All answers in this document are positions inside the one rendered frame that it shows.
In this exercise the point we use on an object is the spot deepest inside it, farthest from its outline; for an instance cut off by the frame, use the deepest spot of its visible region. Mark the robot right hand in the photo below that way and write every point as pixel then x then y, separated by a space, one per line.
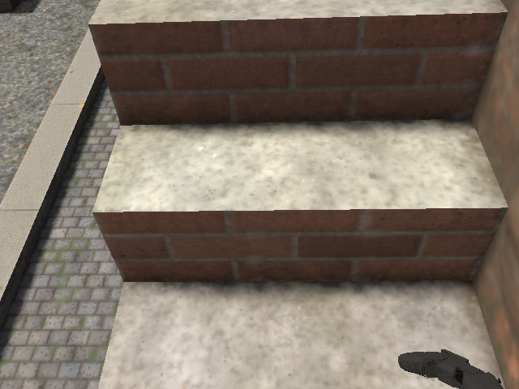
pixel 449 368

